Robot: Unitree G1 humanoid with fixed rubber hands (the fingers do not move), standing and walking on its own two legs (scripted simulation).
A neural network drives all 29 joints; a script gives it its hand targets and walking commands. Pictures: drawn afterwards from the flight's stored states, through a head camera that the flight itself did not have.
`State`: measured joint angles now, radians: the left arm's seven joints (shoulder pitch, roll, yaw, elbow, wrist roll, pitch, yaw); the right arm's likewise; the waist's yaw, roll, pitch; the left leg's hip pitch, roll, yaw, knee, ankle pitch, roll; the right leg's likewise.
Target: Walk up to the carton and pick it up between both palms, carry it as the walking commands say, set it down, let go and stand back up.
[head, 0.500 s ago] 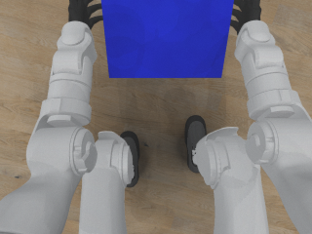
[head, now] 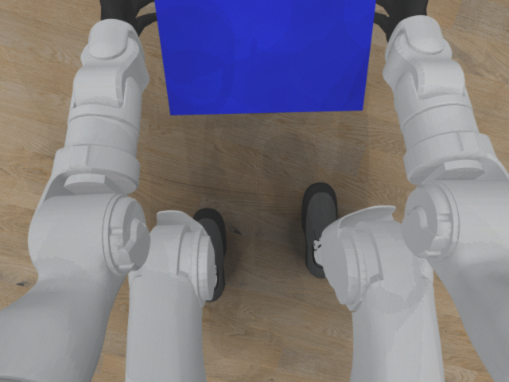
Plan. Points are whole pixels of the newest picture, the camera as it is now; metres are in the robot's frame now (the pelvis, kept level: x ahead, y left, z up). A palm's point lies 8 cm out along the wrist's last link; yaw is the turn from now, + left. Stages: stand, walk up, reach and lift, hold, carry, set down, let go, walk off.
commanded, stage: set down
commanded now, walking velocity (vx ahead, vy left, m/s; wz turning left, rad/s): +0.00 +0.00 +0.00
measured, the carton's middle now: (262, 35) +0.55 -0.01 -0.27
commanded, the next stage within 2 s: none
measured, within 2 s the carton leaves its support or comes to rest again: rests again in 1.24 s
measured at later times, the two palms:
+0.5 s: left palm (123, 17) +0.55 +0.16 -0.17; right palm (401, 15) +0.54 -0.18 -0.19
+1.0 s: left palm (124, 14) +0.56 +0.16 -0.18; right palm (399, 13) +0.54 -0.18 -0.19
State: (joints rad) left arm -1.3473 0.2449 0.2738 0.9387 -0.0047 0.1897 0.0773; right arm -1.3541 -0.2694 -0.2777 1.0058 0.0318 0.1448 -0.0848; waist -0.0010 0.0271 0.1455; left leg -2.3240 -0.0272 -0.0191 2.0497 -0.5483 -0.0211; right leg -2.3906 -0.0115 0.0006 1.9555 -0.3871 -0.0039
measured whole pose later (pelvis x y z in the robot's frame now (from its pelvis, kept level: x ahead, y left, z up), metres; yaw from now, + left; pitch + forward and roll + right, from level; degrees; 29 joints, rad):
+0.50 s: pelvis +0.00 +0.00 +0.00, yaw +0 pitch +47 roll +0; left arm -1.39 0.26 0.27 0.98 -0.01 0.15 0.05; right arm -1.38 -0.28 -0.33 1.04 0.03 0.10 -0.06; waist 0.00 0.02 0.17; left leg -2.33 -0.03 -0.02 2.07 -0.56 -0.02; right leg -2.40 -0.01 0.00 1.98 -0.40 0.00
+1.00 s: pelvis +0.01 +0.00 -0.01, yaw +0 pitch +47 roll +0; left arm -1.40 0.26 0.27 1.01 -0.01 0.10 0.04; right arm -1.38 -0.28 -0.33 1.08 0.03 0.03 -0.05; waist 0.00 0.01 0.17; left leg -2.34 -0.03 -0.02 2.09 -0.58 -0.02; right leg -2.40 -0.01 0.00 2.00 -0.42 0.00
